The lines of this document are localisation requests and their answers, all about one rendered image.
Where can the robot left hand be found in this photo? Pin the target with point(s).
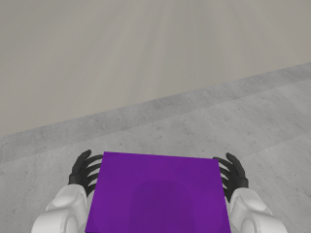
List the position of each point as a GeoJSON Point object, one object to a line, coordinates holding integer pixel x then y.
{"type": "Point", "coordinates": [80, 171]}

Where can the right robot forearm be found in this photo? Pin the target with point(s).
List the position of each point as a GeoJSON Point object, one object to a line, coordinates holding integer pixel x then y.
{"type": "Point", "coordinates": [250, 215]}

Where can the left robot forearm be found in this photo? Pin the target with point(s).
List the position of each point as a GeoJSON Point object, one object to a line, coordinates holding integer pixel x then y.
{"type": "Point", "coordinates": [66, 213]}

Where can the carton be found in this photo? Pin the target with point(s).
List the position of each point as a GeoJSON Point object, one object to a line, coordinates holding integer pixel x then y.
{"type": "Point", "coordinates": [149, 193]}

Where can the robot right hand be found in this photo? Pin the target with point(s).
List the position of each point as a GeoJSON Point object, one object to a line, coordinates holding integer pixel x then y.
{"type": "Point", "coordinates": [236, 175]}

